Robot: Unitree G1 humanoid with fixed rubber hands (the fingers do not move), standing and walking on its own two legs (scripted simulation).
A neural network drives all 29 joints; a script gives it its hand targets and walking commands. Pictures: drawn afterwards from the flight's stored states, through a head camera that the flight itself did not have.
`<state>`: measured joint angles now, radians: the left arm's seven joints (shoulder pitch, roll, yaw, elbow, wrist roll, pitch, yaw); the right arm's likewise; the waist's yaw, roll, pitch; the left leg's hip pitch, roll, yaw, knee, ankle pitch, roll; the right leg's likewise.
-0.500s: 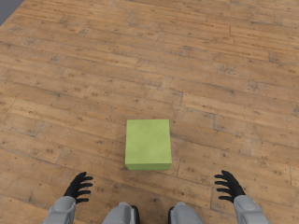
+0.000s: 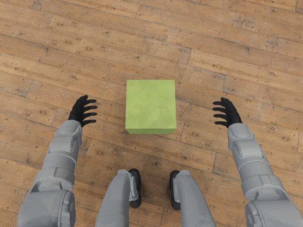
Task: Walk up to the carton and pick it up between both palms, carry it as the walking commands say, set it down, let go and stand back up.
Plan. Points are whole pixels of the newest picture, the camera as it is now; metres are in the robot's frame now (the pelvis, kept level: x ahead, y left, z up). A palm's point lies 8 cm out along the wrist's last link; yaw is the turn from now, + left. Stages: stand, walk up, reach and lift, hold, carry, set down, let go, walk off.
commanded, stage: reach and lift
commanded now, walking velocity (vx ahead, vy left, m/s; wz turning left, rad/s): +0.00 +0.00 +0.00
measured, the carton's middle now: (150, 109) +0.53 +0.02 -0.59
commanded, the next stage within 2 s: none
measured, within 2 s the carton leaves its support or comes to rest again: neither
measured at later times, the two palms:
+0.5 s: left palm (85, 84) +0.49 +0.22 -0.14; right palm (215, 84) +0.49 -0.18 -0.14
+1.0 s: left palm (91, 90) +0.50 +0.23 -0.22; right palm (204, 93) +0.50 -0.18 -0.23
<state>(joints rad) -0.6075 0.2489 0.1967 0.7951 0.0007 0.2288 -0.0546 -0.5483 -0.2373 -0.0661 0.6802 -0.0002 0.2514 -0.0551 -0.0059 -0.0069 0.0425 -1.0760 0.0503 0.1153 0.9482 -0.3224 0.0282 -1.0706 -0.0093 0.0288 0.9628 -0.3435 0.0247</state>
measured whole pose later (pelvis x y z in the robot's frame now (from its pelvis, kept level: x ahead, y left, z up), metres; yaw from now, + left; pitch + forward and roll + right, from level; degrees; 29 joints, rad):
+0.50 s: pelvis -0.01 -0.01 -0.03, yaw +1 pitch +46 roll +1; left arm -1.11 0.33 0.35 0.99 0.00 0.12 -0.03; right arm -1.04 -0.24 -0.16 0.79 0.00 0.16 -0.07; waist -0.01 -0.01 -0.06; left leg -1.49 0.05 0.11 0.96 -0.26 0.03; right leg -1.50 -0.01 0.03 1.00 -0.29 0.02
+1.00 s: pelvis -0.03 -0.01 -0.09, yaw +2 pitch +54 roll +2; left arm -1.26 0.36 0.42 1.02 0.00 0.11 -0.07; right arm -1.16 -0.24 -0.27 0.82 0.00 0.17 -0.06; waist -0.01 -0.03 -0.08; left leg -1.81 0.05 0.10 1.16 -0.29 0.03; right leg -1.82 -0.01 0.03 1.20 -0.33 0.02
